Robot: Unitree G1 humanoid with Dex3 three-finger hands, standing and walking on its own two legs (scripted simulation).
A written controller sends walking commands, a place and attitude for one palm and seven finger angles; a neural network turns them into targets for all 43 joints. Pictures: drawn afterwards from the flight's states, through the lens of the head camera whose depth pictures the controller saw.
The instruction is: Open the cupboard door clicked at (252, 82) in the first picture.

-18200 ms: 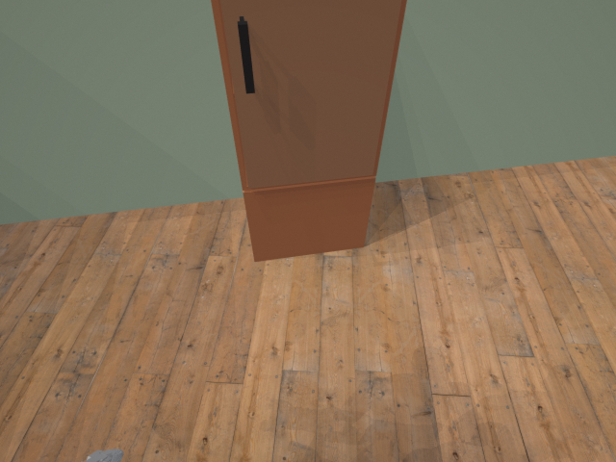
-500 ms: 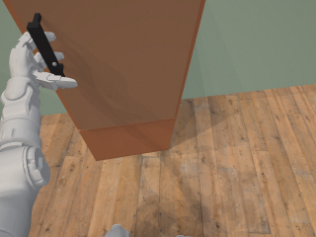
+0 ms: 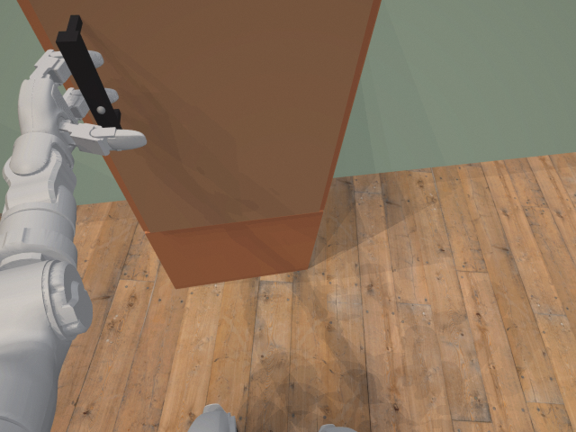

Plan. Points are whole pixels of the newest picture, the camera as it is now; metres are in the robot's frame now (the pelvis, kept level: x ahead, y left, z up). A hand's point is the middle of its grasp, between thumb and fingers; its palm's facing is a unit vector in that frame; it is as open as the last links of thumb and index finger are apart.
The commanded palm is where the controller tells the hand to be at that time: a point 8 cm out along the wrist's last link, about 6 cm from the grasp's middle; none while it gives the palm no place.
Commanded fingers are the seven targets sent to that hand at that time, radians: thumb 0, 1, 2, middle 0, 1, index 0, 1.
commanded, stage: close the thumb around the handle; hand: left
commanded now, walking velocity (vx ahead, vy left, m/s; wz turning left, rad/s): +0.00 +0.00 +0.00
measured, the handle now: (96, 84) +0.57 +0.23 +0.14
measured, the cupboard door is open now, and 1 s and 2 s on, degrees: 0 6 40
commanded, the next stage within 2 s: pull the door open along its arc in 0.54 s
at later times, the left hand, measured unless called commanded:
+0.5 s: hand (108, 108) +0.51 +0.20 +0.15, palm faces +0.11 -0.99 +0.01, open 5.8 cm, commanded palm +0.49 +0.25 +0.14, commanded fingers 0.00 0.90 0.90 -0.40 -1.35 -0.40 -1.35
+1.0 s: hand (111, 130) +0.47 +0.19 +0.15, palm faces +0.09 -1.00 +0.01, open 6.0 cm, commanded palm +0.41 +0.23 +0.14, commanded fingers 0.00 0.90 0.90 -0.40 -1.35 -0.40 -1.35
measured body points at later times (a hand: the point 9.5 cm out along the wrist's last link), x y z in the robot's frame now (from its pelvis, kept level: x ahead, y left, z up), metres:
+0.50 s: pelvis +0.00 +0.00 +0.00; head +0.08 +0.01 +0.44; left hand +0.50 +0.26 +0.15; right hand -0.01 -0.27 -0.11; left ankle +0.06 +0.12 -0.70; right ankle -0.04 -0.12 -0.70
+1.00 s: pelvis +0.02 -0.01 +0.01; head +0.07 -0.01 +0.46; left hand +0.46 +0.25 +0.15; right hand +0.04 -0.27 -0.11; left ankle +0.06 +0.12 -0.70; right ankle -0.04 -0.12 -0.70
